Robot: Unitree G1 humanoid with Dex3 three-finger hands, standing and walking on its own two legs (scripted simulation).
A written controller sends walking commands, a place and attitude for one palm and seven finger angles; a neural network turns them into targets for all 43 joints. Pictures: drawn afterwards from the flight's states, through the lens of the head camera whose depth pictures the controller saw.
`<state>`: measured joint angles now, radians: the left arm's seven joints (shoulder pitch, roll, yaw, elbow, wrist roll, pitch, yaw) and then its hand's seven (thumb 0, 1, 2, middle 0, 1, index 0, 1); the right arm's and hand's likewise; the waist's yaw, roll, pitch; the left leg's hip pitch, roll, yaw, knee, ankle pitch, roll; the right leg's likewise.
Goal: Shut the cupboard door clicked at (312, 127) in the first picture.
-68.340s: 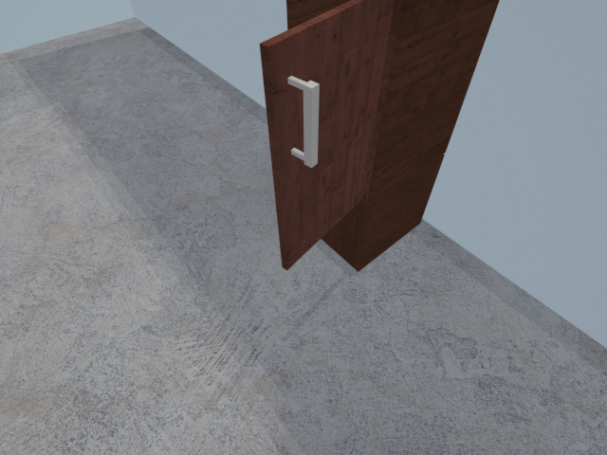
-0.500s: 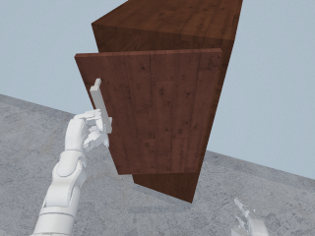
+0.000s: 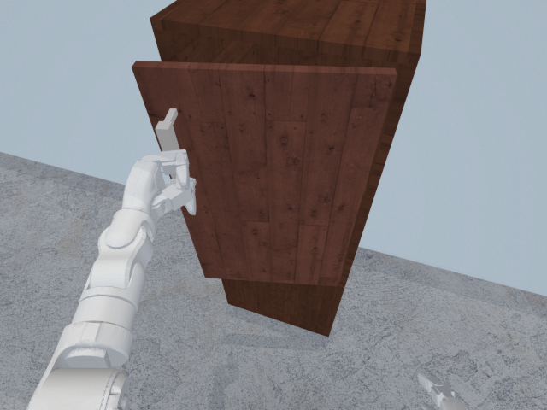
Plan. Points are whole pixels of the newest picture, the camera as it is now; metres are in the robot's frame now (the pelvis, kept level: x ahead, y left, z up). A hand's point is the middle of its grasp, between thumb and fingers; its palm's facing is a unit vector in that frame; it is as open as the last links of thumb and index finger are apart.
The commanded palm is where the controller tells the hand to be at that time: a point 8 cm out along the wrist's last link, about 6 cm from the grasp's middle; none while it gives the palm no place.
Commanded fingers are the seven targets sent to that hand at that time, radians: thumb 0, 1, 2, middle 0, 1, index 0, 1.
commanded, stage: push the door shut along its arc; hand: left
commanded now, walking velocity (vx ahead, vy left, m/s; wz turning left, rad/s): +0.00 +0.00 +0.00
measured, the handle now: (180, 160) +0.47 +0.17 +0.12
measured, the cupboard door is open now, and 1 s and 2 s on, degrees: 14 0 0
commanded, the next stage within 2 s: pull the fist back off the door in 1.24 s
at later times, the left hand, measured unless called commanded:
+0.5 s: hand (217, 163) +0.45 +0.10 +0.12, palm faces -0.23 -0.97 -0.03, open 3.1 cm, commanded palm +0.45 +0.15 +0.12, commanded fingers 0.00 0.90 0.90 -1.30 -1.50 -1.30 -1.50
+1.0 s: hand (236, 144) +0.50 +0.08 +0.12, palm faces -0.33 -0.95 -0.02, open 2.9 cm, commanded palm +0.52 +0.12 +0.12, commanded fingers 0.00 0.90 0.90 -1.30 -1.50 -1.30 -1.50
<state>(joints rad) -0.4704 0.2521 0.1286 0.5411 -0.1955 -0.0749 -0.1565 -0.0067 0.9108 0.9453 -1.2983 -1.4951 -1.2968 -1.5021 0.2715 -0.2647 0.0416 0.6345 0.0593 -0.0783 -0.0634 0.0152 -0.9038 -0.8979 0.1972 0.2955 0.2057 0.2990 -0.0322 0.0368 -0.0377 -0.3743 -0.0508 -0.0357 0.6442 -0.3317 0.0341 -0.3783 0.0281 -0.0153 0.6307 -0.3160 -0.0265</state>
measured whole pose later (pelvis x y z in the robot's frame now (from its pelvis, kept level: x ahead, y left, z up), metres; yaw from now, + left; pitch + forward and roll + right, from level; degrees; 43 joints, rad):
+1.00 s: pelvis +0.00 -0.01 -0.02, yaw -1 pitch +14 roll -1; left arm -1.08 0.43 0.20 1.25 -0.14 -0.23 -0.38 0.00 0.84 0.95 -1.30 -1.49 -1.30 -1.50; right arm 0.41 -0.29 0.03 0.69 0.03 -0.05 -0.04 0.01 -0.90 -0.90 0.20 0.30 0.21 0.30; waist -0.17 0.03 -0.05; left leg -0.65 -0.03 -0.03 0.78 -0.37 0.03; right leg -0.65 0.05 -0.02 0.75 -0.34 -0.04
